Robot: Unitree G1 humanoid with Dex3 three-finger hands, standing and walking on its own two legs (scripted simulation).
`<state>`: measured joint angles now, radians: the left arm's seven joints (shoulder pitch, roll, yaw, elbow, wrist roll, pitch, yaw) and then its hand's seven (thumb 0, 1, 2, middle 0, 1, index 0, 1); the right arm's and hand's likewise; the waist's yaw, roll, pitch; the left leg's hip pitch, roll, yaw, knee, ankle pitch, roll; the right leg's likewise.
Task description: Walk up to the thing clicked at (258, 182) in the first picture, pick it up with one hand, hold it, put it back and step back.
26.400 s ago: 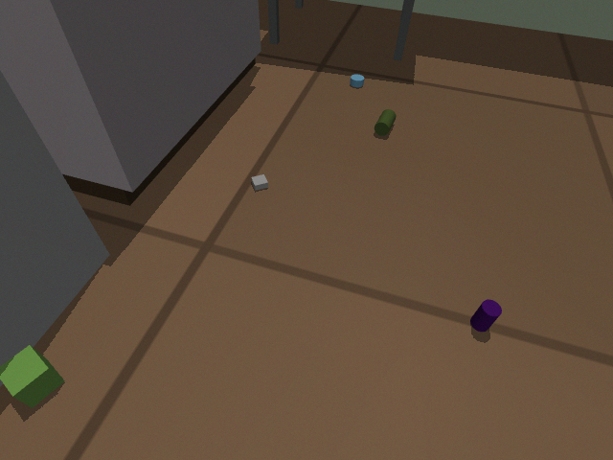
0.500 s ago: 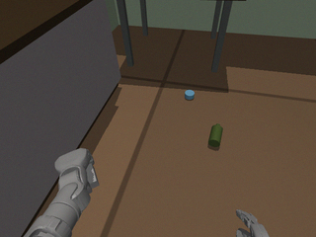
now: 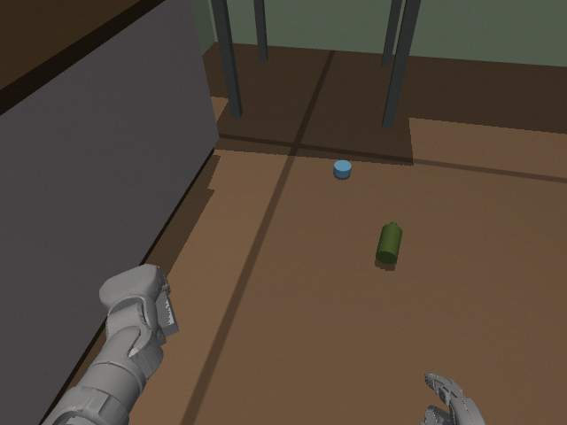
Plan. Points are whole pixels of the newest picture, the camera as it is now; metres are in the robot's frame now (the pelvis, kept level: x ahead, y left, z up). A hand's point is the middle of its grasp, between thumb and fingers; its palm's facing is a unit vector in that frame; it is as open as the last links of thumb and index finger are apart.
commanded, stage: hold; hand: left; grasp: from above
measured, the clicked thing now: (152, 319) +0.31 +0.23 -0.07
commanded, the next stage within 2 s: crouch in 0.16 s
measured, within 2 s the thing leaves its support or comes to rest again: neither
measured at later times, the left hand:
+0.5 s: hand (152, 324) +0.29 +0.22 -0.05, palm faces -0.41 -0.19 -0.89, open 9.1 cm
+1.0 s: hand (185, 351) +0.34 +0.24 -0.29, palm faces -0.36 -0.14 -0.92, open 9.0 cm
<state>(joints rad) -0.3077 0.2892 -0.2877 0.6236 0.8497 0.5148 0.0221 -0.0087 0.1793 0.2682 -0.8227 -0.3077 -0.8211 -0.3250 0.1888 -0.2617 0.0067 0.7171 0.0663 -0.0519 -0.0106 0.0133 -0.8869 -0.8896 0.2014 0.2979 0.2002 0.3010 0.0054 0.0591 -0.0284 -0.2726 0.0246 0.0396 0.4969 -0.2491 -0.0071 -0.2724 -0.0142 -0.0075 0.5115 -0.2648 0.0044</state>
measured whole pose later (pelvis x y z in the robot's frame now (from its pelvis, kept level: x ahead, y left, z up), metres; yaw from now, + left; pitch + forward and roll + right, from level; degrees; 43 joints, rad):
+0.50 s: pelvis +0.00 +0.00 +0.00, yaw +0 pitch +2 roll +0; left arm -0.32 0.26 -0.28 0.72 0.87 0.49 0.08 -0.01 0.20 0.23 -0.81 -0.34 -0.81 -0.33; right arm 0.19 -0.26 0.00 0.70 0.06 -0.04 0.00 0.01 -0.87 -0.88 0.20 0.30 0.20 0.30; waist -0.01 0.04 -0.02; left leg -0.28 0.02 0.04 0.50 -0.25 -0.01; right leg -0.28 -0.01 -0.01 0.52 -0.27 0.00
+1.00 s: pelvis -0.06 +0.01 -0.16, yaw -1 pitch +29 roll -2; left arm -0.74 0.32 -0.04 1.32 0.90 0.30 0.51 0.00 0.18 0.19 -0.86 -0.28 -0.88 -0.26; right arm 0.23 -0.26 -0.04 0.80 -0.04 -0.10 0.06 0.01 -0.87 -0.88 0.20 0.30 0.20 0.30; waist -0.15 0.02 -0.18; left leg -1.41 0.05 0.00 1.46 -0.55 0.01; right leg -1.38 0.00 -0.02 1.43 -0.54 0.01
